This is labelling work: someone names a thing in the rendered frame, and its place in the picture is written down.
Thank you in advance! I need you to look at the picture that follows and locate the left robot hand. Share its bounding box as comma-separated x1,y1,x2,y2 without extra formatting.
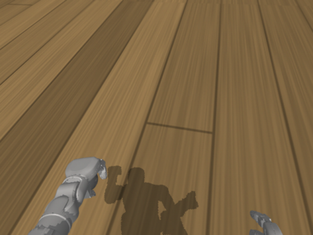
65,157,107,199

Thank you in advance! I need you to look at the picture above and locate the right robot hand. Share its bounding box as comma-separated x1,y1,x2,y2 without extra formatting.
249,211,283,235

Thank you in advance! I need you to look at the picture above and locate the left robot arm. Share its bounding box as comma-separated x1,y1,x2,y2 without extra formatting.
28,175,89,235

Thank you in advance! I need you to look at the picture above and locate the ball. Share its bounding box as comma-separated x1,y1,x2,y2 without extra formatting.
89,174,98,190

